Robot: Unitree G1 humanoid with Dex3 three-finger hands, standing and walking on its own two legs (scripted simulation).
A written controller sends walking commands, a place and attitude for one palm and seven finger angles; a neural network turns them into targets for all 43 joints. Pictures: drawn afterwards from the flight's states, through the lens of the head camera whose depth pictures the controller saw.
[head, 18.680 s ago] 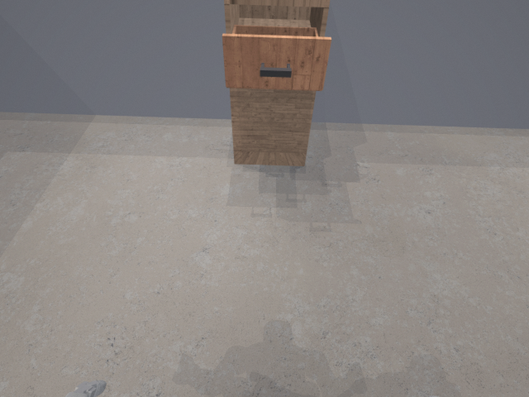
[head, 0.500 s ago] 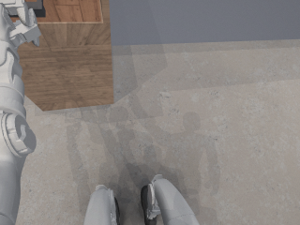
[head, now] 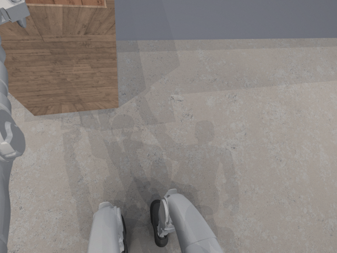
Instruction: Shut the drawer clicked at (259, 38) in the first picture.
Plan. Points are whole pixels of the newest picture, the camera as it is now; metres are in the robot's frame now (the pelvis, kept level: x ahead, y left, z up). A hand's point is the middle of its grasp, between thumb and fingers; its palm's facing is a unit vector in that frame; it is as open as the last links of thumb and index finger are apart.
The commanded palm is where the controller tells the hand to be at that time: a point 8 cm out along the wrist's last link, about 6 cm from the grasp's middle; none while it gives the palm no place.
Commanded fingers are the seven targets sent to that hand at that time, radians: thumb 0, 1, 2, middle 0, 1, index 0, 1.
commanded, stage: pull the fist back off the drawer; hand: left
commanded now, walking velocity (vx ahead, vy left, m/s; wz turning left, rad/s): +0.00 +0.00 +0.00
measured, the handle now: out of the picture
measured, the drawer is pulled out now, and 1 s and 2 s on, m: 0.00 0.00 0.00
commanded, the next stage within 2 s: draw the hand back to the body in 0.56 s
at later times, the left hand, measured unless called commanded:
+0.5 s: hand (20, 5) +0.60 +0.19 +0.09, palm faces +0.05 -1.00 -0.01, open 3.0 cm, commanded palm +0.58 +0.21 +0.09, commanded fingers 0.00 0.90 0.90 -1.40 -1.60 -1.40 -1.60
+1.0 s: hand out of the picture +0.51 +0.22 +0.14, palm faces +0.06 -1.00 -0.02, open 3.3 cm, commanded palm +0.47 +0.25 +0.15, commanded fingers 0.00 0.90 0.90 -1.40 -1.60 -1.40 -1.60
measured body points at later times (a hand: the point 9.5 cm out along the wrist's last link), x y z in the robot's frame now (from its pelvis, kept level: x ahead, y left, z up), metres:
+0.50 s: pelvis +0.02 +0.01 +0.01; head +0.20 +0.04 +0.42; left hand +0.59 +0.24 +0.09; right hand -0.03 -0.24 -0.08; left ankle +0.05 +0.08 -0.62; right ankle +0.07 -0.11 -0.62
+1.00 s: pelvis +0.09 +0.01 +0.07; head +0.18 +0.03 +0.51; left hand +0.50 +0.27 +0.14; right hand +0.14 -0.24 -0.04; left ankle +0.05 +0.09 -0.62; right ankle +0.07 -0.11 -0.62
